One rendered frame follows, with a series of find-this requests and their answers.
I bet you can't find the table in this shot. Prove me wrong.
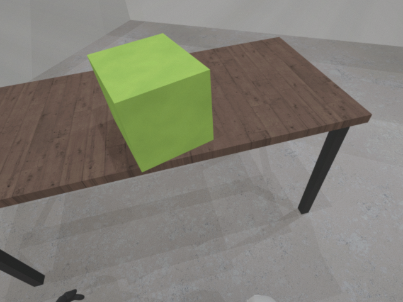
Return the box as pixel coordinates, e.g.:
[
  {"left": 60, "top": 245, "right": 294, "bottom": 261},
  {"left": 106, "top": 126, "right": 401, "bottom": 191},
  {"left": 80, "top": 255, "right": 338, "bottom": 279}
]
[{"left": 0, "top": 37, "right": 372, "bottom": 287}]

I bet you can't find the carton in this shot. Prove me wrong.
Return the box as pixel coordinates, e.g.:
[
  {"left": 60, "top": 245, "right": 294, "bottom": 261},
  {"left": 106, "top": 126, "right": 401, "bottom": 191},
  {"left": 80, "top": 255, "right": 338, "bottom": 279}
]
[{"left": 87, "top": 33, "right": 213, "bottom": 172}]

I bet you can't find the left robot hand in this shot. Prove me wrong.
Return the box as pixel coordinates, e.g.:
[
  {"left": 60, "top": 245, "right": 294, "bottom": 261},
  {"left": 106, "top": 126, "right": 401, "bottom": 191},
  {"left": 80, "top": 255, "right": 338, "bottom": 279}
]
[{"left": 56, "top": 289, "right": 84, "bottom": 302}]

